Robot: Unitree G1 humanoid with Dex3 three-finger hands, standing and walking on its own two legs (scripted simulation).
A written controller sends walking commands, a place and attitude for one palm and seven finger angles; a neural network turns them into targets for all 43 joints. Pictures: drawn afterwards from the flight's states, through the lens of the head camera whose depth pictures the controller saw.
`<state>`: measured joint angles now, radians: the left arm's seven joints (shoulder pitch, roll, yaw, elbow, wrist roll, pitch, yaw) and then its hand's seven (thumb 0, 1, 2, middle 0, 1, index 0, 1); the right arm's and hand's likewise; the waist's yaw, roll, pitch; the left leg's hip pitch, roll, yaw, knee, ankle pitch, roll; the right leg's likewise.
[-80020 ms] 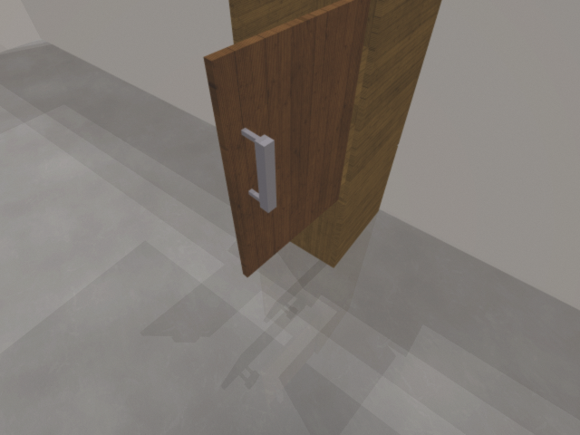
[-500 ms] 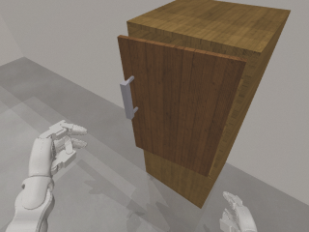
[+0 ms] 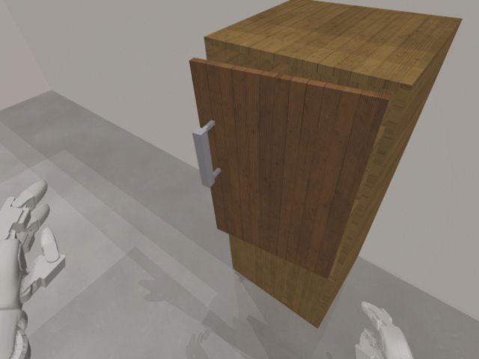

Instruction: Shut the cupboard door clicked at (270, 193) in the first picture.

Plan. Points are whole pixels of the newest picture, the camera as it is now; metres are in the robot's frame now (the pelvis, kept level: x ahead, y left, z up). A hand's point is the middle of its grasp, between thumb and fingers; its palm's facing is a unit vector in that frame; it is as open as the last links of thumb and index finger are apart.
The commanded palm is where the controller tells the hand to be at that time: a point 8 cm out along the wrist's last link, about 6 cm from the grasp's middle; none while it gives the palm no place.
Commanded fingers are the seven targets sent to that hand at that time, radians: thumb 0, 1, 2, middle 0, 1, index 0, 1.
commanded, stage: draw the hand back to the body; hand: left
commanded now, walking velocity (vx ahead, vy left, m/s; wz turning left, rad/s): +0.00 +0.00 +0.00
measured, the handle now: (209, 154) +0.57 +0.16 +0.02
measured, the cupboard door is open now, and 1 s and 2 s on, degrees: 8 8 8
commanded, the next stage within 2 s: step back with the hand held close in 0.16 s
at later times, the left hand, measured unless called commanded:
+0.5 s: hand (66, 260) +0.19 +0.26 +0.15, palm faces +0.40 -0.80 -0.45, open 7.4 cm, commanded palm +0.14 +0.30 +0.17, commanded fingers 0.00 0.90 0.90 -0.20 -0.30 -0.20 -0.30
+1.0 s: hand (21, 301) +0.13 +0.28 +0.15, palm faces +0.43 -0.78 -0.46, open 7.4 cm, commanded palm +0.08 +0.31 +0.17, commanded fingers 0.00 0.90 0.90 -0.20 -0.30 -0.20 -0.30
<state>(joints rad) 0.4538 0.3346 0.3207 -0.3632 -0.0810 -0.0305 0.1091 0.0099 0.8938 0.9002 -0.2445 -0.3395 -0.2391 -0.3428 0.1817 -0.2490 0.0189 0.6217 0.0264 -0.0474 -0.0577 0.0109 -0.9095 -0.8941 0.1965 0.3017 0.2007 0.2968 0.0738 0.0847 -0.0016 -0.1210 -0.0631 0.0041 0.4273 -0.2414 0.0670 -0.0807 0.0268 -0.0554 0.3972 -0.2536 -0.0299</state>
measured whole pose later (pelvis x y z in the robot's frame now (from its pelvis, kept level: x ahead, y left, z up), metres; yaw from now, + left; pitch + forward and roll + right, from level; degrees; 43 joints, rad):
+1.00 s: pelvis -0.07 +0.02 -0.02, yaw -1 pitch +0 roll -2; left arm 0.54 0.41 0.41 -0.46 -0.03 -0.16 0.14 0.01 0.89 0.90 -0.22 -0.30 -0.21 -0.30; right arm 0.23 -0.23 0.01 0.55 0.01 0.03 -0.09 0.01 -0.91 -0.89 0.20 0.30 0.20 0.30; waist 0.01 0.01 -0.04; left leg -0.39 -0.05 0.03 0.59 -0.22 0.09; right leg -0.35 0.03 -0.04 0.56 -0.22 -0.01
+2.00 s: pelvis -0.23 +0.00 -0.02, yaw -2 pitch +3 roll -4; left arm 0.58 0.59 0.49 -0.69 -0.11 -0.25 0.08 0.01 0.89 0.90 -0.22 -0.30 -0.21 -0.30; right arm 0.11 -0.15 0.02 0.61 -0.01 -0.08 -0.03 0.01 -0.91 -0.89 0.20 0.30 0.21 0.30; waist -0.02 -0.02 0.00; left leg -0.63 0.05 0.03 0.52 -0.10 -0.01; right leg -0.09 0.11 -0.07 0.46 -0.42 -0.06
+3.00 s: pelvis -0.28 +0.05 -0.01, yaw +0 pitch +0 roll -1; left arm 0.54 0.48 0.48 -0.57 -0.05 -0.22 0.17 0.01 0.89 0.90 -0.21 -0.30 -0.21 -0.30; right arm 0.21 -0.16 0.02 0.59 0.01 -0.12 -0.05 0.01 -0.91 -0.89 0.20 0.30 0.20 0.30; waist -0.02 -0.02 0.02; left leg -0.35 0.08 0.08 0.56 -0.21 0.00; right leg -0.17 0.00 -0.04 0.52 -0.34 0.01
